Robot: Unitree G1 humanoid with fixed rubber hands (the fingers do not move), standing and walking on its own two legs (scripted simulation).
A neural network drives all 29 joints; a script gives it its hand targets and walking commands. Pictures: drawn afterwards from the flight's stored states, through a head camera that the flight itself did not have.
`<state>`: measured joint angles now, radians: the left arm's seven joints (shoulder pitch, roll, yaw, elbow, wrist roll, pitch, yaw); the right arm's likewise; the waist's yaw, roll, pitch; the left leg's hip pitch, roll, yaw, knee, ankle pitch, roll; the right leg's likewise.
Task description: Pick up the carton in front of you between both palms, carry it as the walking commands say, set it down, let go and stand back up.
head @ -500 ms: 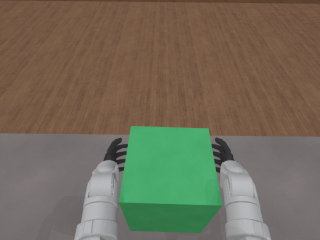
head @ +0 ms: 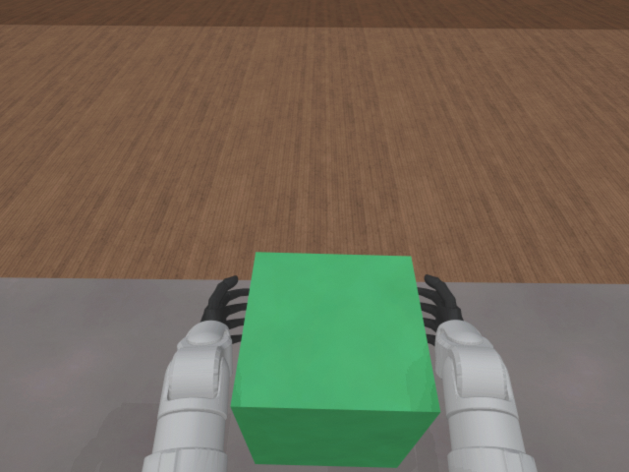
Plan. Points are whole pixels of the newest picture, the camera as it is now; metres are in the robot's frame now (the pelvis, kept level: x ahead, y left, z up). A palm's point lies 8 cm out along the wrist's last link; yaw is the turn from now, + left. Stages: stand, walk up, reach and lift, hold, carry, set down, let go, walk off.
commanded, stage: hold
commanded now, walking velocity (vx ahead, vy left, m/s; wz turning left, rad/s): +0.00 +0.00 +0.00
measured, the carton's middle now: (329, 364) +0.28 +0.00 -0.03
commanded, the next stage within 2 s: carry in 0.80 s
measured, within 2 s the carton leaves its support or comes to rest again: neither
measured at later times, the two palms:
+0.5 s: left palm (214, 332) +0.28 +0.15 +0.05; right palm (447, 333) +0.28 -0.15 +0.05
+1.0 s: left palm (231, 306) +0.31 +0.13 +0.06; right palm (458, 313) +0.30 -0.17 +0.06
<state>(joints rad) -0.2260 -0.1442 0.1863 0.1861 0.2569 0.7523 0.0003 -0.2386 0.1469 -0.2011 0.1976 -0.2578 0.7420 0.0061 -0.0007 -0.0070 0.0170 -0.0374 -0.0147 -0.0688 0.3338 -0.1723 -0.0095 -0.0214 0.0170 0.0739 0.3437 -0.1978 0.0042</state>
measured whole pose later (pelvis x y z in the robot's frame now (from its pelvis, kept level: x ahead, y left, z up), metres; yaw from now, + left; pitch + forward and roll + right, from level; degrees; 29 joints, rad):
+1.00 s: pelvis +0.02 -0.01 -0.01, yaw -2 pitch +1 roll +0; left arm -0.20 -0.13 0.16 0.04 0.18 0.86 0.03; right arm -0.21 0.14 -0.15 0.04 -0.21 0.86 -0.03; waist 0.01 0.03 -0.13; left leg -0.23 0.02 -0.03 0.51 -0.29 -0.01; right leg -0.23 0.00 0.00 0.51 -0.31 0.00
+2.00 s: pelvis +0.57 -0.07 -0.01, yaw -1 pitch +4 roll +1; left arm -0.14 -0.13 0.09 -0.39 0.09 1.18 0.09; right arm -0.14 0.13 -0.10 -0.40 -0.10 1.18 -0.09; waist 0.01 0.00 -0.07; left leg -0.57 0.07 0.19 0.55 -0.02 0.00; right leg -0.01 -0.05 -0.23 0.29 -0.35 -0.01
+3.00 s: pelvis +0.82 -0.10 +0.00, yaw -3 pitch +5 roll +1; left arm -0.23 -0.15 0.16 -0.13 0.16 1.07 0.06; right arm -0.24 0.15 -0.17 -0.12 -0.17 1.07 -0.05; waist 0.00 0.00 -0.11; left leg -0.22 0.08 0.22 0.51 -0.24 -0.02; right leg -0.17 -0.05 -0.16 0.49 -0.29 0.01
